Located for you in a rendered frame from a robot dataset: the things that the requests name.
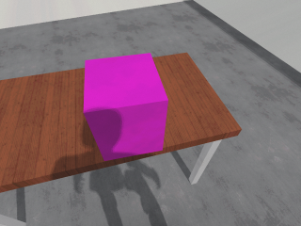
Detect carton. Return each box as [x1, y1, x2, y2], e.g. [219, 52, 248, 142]
[83, 53, 168, 161]

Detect table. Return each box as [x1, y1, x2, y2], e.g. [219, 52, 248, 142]
[0, 52, 242, 226]

